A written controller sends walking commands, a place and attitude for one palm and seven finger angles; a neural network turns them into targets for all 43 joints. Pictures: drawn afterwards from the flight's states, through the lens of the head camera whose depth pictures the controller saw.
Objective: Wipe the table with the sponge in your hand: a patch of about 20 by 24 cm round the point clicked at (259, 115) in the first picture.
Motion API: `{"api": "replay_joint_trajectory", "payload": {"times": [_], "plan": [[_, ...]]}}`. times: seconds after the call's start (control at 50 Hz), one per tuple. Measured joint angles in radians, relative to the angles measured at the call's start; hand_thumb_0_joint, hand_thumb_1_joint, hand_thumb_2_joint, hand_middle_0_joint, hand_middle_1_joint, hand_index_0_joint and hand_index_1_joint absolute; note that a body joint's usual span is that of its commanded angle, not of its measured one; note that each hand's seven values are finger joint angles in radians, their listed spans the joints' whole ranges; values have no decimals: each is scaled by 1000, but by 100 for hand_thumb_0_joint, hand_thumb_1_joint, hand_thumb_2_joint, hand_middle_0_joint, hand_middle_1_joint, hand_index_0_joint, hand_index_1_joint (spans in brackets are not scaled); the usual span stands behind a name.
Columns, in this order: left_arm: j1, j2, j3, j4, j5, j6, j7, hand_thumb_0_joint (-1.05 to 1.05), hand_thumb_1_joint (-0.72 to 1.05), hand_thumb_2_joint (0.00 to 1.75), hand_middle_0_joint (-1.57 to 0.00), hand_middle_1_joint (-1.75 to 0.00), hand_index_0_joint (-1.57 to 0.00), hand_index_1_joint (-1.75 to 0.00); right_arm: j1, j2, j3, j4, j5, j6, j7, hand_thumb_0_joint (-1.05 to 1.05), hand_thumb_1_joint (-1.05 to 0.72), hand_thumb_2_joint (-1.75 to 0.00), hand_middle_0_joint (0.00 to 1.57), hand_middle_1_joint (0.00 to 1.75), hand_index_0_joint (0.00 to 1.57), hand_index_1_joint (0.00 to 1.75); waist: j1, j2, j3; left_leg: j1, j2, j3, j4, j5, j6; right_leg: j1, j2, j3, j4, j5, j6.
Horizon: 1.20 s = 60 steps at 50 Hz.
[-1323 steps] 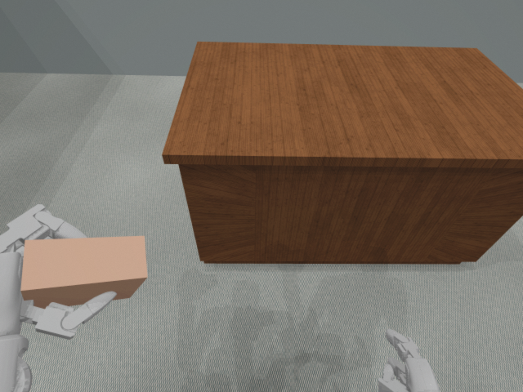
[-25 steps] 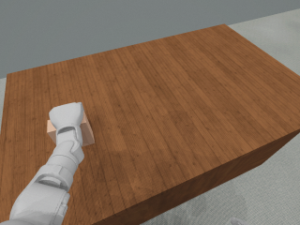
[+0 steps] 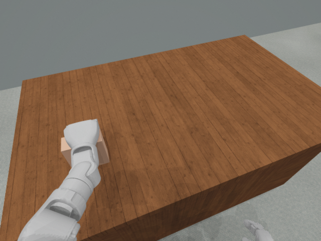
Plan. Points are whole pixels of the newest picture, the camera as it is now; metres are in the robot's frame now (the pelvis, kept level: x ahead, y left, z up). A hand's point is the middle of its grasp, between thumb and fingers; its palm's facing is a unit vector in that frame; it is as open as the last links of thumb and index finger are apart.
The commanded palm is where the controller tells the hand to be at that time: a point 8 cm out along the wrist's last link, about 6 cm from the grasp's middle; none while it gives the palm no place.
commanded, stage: wipe back along the middle lane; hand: left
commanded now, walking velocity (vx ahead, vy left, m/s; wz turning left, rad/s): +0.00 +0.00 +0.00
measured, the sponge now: (88, 154) +0.36 +0.25 -0.03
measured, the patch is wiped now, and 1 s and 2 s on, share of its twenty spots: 0.40 0.60 0.75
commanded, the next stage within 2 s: slide across to the third lane in 0.92 s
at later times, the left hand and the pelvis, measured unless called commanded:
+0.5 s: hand (90, 157) +0.32 +0.23 +0.01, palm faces -0.04 -0.04 -1.00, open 9.5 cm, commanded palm +0.27 +0.20 +0.04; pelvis +0.01 +0.00 +0.00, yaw +0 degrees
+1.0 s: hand (94, 173) +0.28 +0.20 +0.01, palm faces -0.02 -0.06 -1.00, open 9.5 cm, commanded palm +0.24 +0.18 +0.04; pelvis +0.00 -0.01 +0.00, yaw -1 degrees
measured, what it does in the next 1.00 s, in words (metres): stands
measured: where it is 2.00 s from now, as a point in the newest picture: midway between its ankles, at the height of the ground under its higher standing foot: outside the picture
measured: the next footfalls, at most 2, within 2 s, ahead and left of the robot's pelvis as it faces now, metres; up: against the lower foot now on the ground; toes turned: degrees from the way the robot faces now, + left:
none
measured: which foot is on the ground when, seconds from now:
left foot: down 0.00-1.00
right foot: down 0.00-1.00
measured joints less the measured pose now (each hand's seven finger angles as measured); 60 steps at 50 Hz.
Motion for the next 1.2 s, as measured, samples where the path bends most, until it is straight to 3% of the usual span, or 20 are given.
{"api": "replay_joint_trajectory", "payload": {"times": [0.44, 0.78, 1.0, 1.2], "plan": [[232, -33, -75, -301, 4, 99, -41, 1, -46, 112, -74, -147, -75, -149, -64, -9, 10, -43, 6, 13, 12, 2, -90, -90, 20, 30, 20, 30, 39, 10, -5, 77, 1, 7, -14, -20, -3, 64, 2, 8, 7, -28, -4], [376, -36, -118, -474, 22, 115, -61, 2, -46, 111, -73, -148, -75, -148, -84, -4, 18, -71, 7, 21, 32, 1, -90, -90, 20, 30, 19, 30, 55, 15, 10, 115, 1, 12, -9, -24, -4, 96, 2, 12, 21, -36, -6], [417, -46, -140, -518, 24, 127, -63, 3, -46, 110, -72, -148, -75, -148, -90, 9, 27, -71, 10, 22, 41, 2, -90, -90, 20, 30, 20, 30, 62, 18, 15, 119, 1, 13, -3, -19, -8, 96, 3, 13, 36, -35, -10], [366, -43, -151, -481, 5, 138, -92, 2, -46, 110, -74, -147, -76, -146, -99, 3, 20, -68, 9, 7, 26, 2, -90, -90, 20, 30, 20, 30, 62, 21, 31, 120, 4, 2, -5, -8, -15, 98, 5, 3, 38, -29, -18]]}}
